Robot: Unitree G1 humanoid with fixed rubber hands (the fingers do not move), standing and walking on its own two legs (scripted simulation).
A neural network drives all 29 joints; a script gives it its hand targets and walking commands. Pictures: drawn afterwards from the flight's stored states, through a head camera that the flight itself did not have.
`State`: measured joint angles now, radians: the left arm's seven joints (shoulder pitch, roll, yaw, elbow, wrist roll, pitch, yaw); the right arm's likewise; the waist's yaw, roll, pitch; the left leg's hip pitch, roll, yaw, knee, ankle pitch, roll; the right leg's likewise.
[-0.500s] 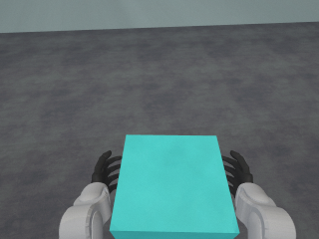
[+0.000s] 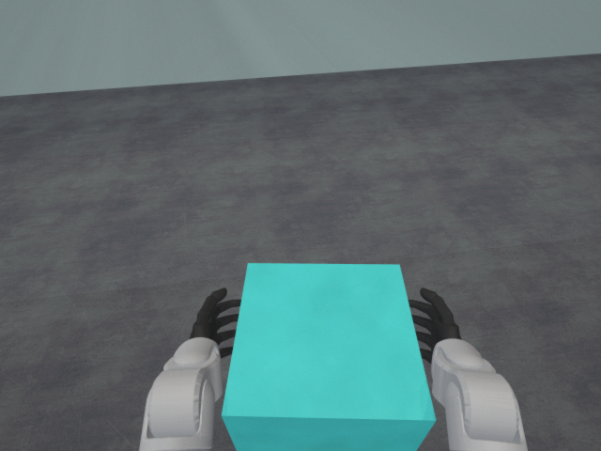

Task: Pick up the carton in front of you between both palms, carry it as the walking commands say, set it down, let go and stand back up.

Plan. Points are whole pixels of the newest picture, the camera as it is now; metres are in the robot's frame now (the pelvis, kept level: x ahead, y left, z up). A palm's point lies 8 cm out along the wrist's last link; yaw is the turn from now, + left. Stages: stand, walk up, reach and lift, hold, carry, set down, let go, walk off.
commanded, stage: carry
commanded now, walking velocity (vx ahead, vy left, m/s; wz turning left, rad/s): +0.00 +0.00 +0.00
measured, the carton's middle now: (322, 375) +0.25 +0.00 -0.04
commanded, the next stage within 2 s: hold in 1.36 s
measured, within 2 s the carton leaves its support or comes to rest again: neither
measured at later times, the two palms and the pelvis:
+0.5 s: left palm (214, 341) +0.26 +0.14 +0.04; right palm (446, 342) +0.26 -0.16 +0.04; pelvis -0.02 -0.01 +0.00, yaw +0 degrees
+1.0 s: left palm (211, 356) +0.24 +0.14 +0.04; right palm (451, 358) +0.24 -0.16 +0.04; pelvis -0.04 -0.01 +0.00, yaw +0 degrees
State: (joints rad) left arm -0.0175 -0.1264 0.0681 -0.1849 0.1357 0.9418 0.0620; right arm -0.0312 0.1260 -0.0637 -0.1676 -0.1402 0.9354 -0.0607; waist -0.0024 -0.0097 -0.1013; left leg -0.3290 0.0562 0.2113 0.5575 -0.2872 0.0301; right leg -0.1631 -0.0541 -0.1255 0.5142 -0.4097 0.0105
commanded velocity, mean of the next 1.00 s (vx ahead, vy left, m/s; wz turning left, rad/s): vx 0.00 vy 0.00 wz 0.00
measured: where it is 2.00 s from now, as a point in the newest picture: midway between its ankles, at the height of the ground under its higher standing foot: outside the picture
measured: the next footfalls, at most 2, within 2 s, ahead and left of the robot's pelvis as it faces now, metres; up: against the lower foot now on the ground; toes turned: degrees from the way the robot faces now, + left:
none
